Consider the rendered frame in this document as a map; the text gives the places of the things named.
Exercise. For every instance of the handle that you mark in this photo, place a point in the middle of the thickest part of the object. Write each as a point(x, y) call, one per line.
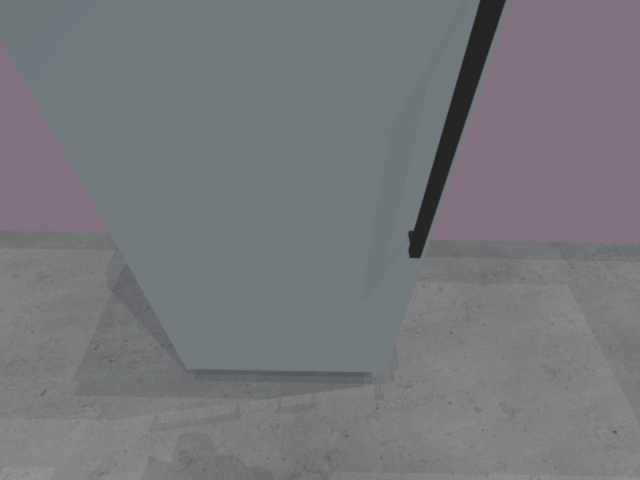
point(483, 30)

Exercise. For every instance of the fridge door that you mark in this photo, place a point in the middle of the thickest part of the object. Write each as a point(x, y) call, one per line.
point(258, 163)

